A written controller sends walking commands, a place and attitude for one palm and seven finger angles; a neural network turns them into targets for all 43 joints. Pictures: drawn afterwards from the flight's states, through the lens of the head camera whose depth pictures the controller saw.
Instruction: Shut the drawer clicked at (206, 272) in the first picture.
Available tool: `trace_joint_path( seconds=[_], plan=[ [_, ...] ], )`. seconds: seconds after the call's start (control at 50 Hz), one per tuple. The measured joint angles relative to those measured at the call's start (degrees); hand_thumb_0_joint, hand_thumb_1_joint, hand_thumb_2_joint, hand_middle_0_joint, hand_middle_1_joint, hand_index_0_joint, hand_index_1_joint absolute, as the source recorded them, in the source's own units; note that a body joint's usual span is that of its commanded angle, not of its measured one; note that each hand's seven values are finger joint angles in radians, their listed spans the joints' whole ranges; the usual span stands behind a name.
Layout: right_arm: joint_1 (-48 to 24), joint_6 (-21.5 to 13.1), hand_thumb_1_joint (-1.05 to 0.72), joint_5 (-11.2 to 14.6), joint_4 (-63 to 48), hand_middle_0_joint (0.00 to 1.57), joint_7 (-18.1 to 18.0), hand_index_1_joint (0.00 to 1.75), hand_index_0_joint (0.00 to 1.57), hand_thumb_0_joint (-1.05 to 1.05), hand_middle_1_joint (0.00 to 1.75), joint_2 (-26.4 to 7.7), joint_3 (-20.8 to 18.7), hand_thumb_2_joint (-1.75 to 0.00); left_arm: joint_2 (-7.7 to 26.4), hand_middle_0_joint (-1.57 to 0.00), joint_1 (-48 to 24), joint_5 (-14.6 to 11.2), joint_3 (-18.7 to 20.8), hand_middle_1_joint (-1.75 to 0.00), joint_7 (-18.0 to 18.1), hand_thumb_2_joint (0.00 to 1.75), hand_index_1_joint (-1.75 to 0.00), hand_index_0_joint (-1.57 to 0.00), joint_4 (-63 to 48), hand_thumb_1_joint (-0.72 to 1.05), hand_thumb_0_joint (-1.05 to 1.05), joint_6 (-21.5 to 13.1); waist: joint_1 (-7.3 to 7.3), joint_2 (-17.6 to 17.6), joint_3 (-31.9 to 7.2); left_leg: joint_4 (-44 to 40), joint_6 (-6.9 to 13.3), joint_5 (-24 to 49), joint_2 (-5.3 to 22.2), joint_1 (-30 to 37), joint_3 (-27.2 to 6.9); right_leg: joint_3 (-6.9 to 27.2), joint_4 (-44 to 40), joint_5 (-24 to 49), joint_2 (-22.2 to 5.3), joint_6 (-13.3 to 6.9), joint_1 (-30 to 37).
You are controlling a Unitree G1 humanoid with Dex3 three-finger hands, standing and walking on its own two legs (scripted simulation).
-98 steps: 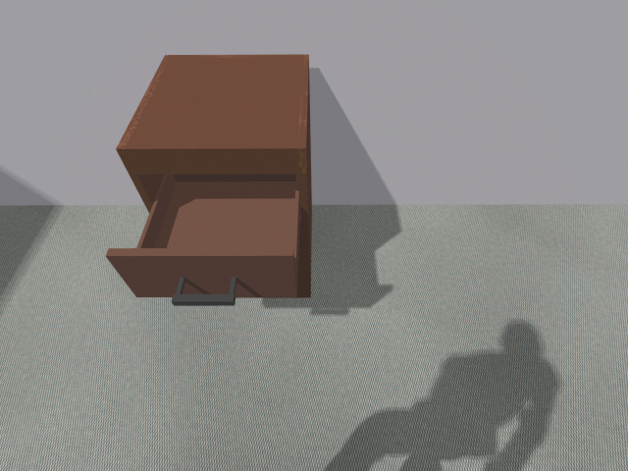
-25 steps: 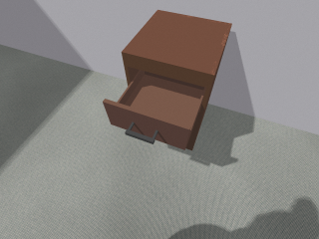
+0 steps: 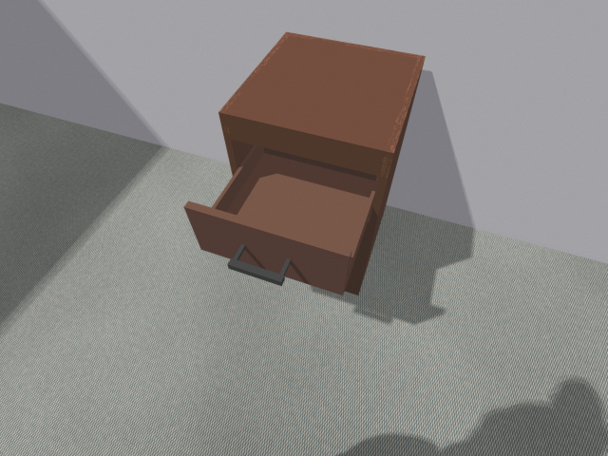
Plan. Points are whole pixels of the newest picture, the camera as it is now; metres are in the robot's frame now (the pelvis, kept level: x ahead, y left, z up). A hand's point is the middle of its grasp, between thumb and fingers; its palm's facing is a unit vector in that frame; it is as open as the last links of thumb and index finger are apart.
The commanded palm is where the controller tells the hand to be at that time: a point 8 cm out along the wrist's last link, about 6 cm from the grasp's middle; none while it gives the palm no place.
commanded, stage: look at it before walking up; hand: left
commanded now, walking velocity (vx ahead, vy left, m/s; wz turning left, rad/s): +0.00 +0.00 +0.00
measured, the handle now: (259, 264) +0.52 +0.13 -0.25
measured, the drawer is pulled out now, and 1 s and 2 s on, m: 0.24 0.24 0.24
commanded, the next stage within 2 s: turn to face it in 0.18 s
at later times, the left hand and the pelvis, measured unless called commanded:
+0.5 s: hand out of the picture +0.01 +0.17 -0.18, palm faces +0.00 -0.98 -0.19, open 7.3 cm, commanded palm none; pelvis +0.00 +0.00 +0.00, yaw -4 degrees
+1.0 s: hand out of the picture +0.08 +0.19 -0.18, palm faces -0.13 -0.97 -0.22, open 7.4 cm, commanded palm none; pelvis -0.02 +0.01 -0.01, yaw -12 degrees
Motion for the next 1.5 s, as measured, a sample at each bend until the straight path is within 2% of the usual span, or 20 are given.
trace_joint_path(
  seconds=[0.38,0.62,0.72,0.76,0.82,0.84,0.88,0.9,0.96,1.02,1.08,1.12,1.18,1.22,1.28,1.34,1.38,1.44,1.46,1.5],
  plan=[
    [0.6,-0.2,-0.91,0.0,0.4,0.20,-0.5,0.30,0.20,0.00,0.30,0.6,-0.2,-0.90,-0.4,-0.20,1.5,0.0,0.0,-0.30,0.1,0.90,-0.30,-0.20,0.1,0.92,0.00,-0.1,0.35,-0.6,-0.8,0.6,-0.1,-1.0,0.8,0.2,1.0,0.9,-0.5,0.0,0.7,-0.1,0.3],
    [-0.9,0.6,-0.91,-0.5,-2.5,0.20,-1.0,0.30,0.20,0.00,0.30,-0.8,-1.8,-0.90,1.4,-0.20,-0.4,0.5,2.7,-0.30,-1.2,0.90,-0.30,-0.20,-2.9,0.91,0.00,2.5,0.32,-0.7,0.0,6.3,0.1,-4.1,2.3,-2.7,5.8,5.7,6.9,-1.9,2.2,-0.1,-5.4],
    [-1.0,1.2,-0.91,-0.4,-3.5,0.20,-0.9,0.30,0.20,0.00,0.30,-2.0,-2.4,-0.90,2.4,-0.19,-2.3,0.8,3.3,-0.30,-1.4,0.90,-0.30,-0.20,-5.0,0.91,0.00,2.2,-0.18,0.3,0.5,8.2,-0.1,-4.6,3.2,-4.2,6.5,6.4,8.4,-2.0,3.1,-0.5,-7.1],
    [-1.3,1.5,-0.91,-0.2,-3.8,0.20,-0.7,0.30,0.20,0.00,0.30,-2.6,-2.6,-0.90,2.5,-0.19,-2.8,0.9,3.3,-0.30,-1.3,0.90,-0.30,-0.20,-5.6,0.91,0.00,1.7,-0.49,0.7,0.6,11.4,0.4,-7.3,2.9,-5.5,6.3,6.3,8.0,-1.8,3.3,-0.8,-7.0],
    [-2.3,1.6,-0.91,0.1,-4.2,0.20,-0.7,0.30,0.20,0.00,0.30,-3.2,-2.8,-0.90,2.7,-0.20,-3.2,1.1,3.4,-0.30,-0.7,0.90,-0.30,-0.20,-6.3,0.91,0.00,1.4,-0.15,0.0,0.8,14.9,0.7,-11.3,1.5,-6.9,6.4,7.0,6.6,-0.7,3.2,-0.7,-6.4],
    [-2.8,1.4,-0.91,0.2,-4.5,0.20,-0.7,0.30,0.20,0.00,0.30,-3.2,-2.7,-0.90,2.8,-0.20,-3.2,1.1,3.5,-0.30,-0.6,0.90,-0.30,-0.20,-6.4,0.91,0.00,1.5,-0.02,-0.5,0.8,13.0,0.8,-10.4,1.1,-6.5,6.5,7.5,6.4,-0.4,3.2,-0.5,-6.3],
    [-3.2,0.5,-0.91,0.1,-5.3,0.20,-0.7,0.30,0.20,0.00,0.30,-3.3,-2.5,-0.90,3.2,-0.20,-2.9,0.8,3.6,-0.30,-0.5,0.90,-0.30,-0.20,-6.6,0.91,0.00,1.9,0.14,-1.2,0.5,6.6,1.6,-0.4,1.1,-4.8,7.0,8.4,7.4,-0.7,3.5,0.1,-6.8],
    [-3.4,0.0,-0.91,-0.3,-5.5,0.20,-0.7,0.30,0.20,0.00,0.30,-3.0,-2.4,-0.90,3.4,-0.20,-3.0,0.6,3.6,-0.30,-0.5,0.90,-0.30,-0.20,-6.4,0.91,0.00,2.3,0.32,-1.9,0.5,6.7,2.0,0.7,1.0,-4.6,7.7,8.4,9.6,-2.1,3.2,0.2,-7.5],
    [-3.4,-0.3,-0.91,-1.2,-6.5,0.20,-0.7,0.30,0.20,0.00,0.30,-2.2,-1.7,-0.90,3.7,-0.19,-3.6,0.6,3.8,-0.30,-0.9,0.90,-0.30,-0.20,-6.3,0.91,0.00,3.6,0.67,-2.7,0.0,6.3,2.5,-2.1,1.2,-3.9,9.3,7.2,21.4,-9.8,2.5,0.5,-11.6],
    [-3.5,-0.1,-0.91,-1.7,-7.1,0.20,-0.5,0.30,0.20,0.00,0.30,-1.8,-1.2,-0.90,3.1,-0.19,-4.8,0.7,3.7,-0.30,-1.5,0.90,-0.30,-0.20,-7.0,0.91,0.00,3.9,0.57,-1.6,0.6,5.0,2.2,-1.5,2.1,-3.7,9.3,4.7,25.2,-11.7,1.3,0.9,-13.2],
    [-3.8,0.4,-0.92,-1.8,-7.0,0.20,-0.5,0.30,0.21,0.00,0.30,-2.1,-1.3,-0.90,2.3,-0.19,-5.3,0.7,3.2,-0.30,-2.0,0.90,-0.30,-0.20,-8.1,0.91,0.00,2.9,0.75,0.2,1.4,5.2,1.5,-1.2,3.1,-4.2,9.2,2.4,17.1,-7.5,0.1,1.1,-10.8],
    [-3.1,0.8,-0.92,-1.1,-7.0,0.21,0.1,0.30,0.21,0.00,0.30,-2.3,-1.4,-0.90,2.5,-0.19,-4.2,0.9,2.8,-0.30,-2.1,0.90,-0.30,-0.20,-8.9,0.91,0.00,1.4,0.98,-0.7,0.6,8.5,1.1,-3.5,2.6,-6.1,9.9,3.5,7.2,0.1,-1.1,1.1,-7.9],
    [-3.4,1.8,-0.92,-0.7,-6.5,0.21,1.2,0.30,0.21,0.00,0.30,-3.9,-2.3,-0.90,1.2,-0.19,-3.4,1.3,1.9,-0.30,-1.7,0.90,-0.30,-0.20,-7.5,0.91,0.00,0.4,0.13,1.7,1.4,17.2,1.4,-12.5,2.3,-9.1,6.9,2.6,7.8,-0.2,0.2,0.9,-7.2],
    [-3.1,1.8,-0.92,-0.8,-6.2,0.20,1.6,0.30,0.21,0.00,0.30,-4.4,-2.6,-0.90,0.7,-0.20,-2.0,1.4,1.8,-0.30,-1.6,0.90,-0.30,-0.20,-6.8,0.91,0.00,0.3,0.18,1.6,1.0,19.9,1.8,-13.0,1.2,-10.4,6.4,2.7,6.4,-0.8,0.2,0.4,-6.3],
    [-3.0,0.9,-0.92,-0.8,-5.9,0.20,1.9,0.30,0.20,0.01,0.30,-4.1,-2.5,-0.90,0.7,-0.20,0.0,1.4,2.1,-0.30,-1.4,0.90,-0.30,-0.20,-5.5,0.91,0.00,0.1,0.66,0.0,0.7,15.0,1.9,-10.2,0.2,-9.1,6.9,3.8,4.5,-0.4,0.0,0.4,-4.7],
    [-2.2,-1.0,-0.91,-0.9,-5.7,0.20,1.6,0.30,0.20,0.00,0.30,-3.6,-2.2,-0.90,0.9,-0.20,1.7,1.0,2.3,-0.30,-1.7,0.90,-0.30,-0.20,-3.9,0.91,0.00,0.3,0.78,-1.1,0.2,5.7,2.5,-0.3,-0.4,-5.8,7.1,4.5,6.4,-2.2,0.1,1.0,-4.8],
    [-1.4,-1.7,-0.91,-1.3,-5.5,0.20,1.4,0.30,0.20,0.00,0.30,-2.8,-2.0,-0.90,1.2,-0.20,1.7,0.9,2.4,-0.30,-1.7,0.90,-0.30,-0.20,-2.8,0.91,0.00,0.9,1.00,-2.2,0.0,6.4,3.2,-0.4,-0.8,-5.4,8.0,4.3,12.3,-6.8,-0.5,0.2,-6.7],
    [0.4,-2.2,-0.91,-1.5,-5.4,0.20,1.2,0.30,0.20,0.00,0.30,-1.6,-1.3,-0.90,1.3,-0.20,0.5,1.1,2.2,-0.30,-1.8,0.90,-0.30,-0.20,-2.1,0.91,0.01,1.4,0.32,-2.2,0.1,4.3,3.4,-1.8,-1.1,-3.7,7.9,2.1,22.5,-11.2,-1.0,-0.5,-11.2],
    [1.1,-2.3,-0.91,-1.6,-5.1,0.20,1.1,0.30,0.20,0.00,0.30,-1.3,-1.1,-0.90,1.1,-0.19,-0.3,1.1,2.0,-0.30,-2.0,0.90,-0.30,-0.20,-2.3,0.91,0.01,1.3,0.07,-1.7,0.3,3.3,3.3,-1.5,-1.0,-3.1,7.5,1.2,23.1,-11.4,-1.2,-0.6,-12.0],
    [2.2,-2.1,-0.91,-1.5,-4.1,0.20,0.9,0.30,0.20,0.00,0.30,-0.9,-0.7,-0.90,0.9,-0.20,-1.8,1.0,1.9,-0.30,-2.0,0.90,-0.30,-0.20,-2.9,0.92,0.01,0.6,-0.19,-0.5,0.8,2.2,2.8,-1.2,-0.8,-2.0,6.7,-0.4,18.7,-9.9,-1.5,-0.4,-11.8]
  ],
)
